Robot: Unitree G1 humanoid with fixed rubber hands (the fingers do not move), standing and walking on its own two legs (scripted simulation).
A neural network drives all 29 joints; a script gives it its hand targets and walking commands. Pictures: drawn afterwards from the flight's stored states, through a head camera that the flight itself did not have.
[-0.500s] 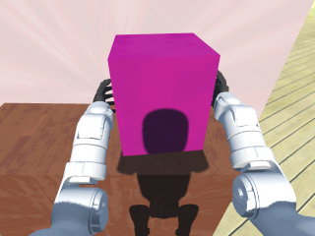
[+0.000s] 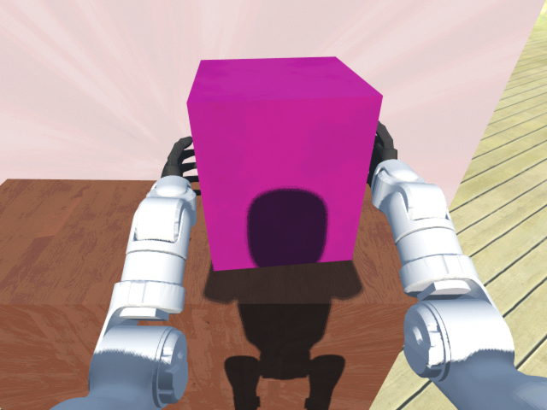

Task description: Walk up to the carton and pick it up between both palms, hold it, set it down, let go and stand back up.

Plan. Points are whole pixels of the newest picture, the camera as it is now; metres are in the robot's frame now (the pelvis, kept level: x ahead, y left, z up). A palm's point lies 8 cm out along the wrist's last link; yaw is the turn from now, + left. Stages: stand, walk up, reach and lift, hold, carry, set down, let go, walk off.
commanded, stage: hold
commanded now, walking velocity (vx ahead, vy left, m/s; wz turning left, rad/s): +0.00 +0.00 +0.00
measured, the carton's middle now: (276, 160) +0.42 +0.03 +0.22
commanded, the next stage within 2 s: none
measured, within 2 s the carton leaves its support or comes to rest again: neither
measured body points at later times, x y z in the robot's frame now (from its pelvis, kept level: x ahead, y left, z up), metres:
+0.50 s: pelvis +0.00 +0.00 +0.00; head -0.06 +0.02 +0.45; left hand +0.39 +0.18 +0.20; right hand +0.41 -0.12 +0.22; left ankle +0.05 +0.10 -0.74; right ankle +0.05 -0.14 -0.74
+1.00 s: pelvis +0.01 +0.00 +0.00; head -0.05 +0.02 +0.45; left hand +0.39 +0.18 +0.20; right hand +0.41 -0.12 +0.22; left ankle +0.05 +0.10 -0.74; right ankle +0.05 -0.14 -0.74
